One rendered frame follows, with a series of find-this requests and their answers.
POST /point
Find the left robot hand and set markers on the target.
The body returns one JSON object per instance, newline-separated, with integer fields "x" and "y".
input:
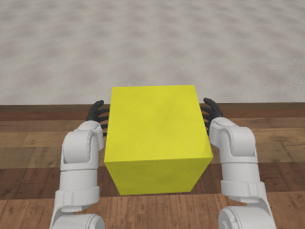
{"x": 94, "y": 114}

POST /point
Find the robot left forearm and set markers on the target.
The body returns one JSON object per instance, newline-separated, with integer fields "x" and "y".
{"x": 78, "y": 188}

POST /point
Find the right robot upper arm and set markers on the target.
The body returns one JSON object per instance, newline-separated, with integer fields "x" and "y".
{"x": 244, "y": 217}

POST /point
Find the carton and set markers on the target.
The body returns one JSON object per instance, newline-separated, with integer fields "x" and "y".
{"x": 157, "y": 141}

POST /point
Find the robot right forearm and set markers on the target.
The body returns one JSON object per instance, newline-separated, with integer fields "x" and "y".
{"x": 238, "y": 158}

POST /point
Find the right robot hand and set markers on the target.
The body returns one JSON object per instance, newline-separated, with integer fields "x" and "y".
{"x": 214, "y": 112}

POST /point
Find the left robot upper arm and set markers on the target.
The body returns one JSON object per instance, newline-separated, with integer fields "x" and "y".
{"x": 79, "y": 221}

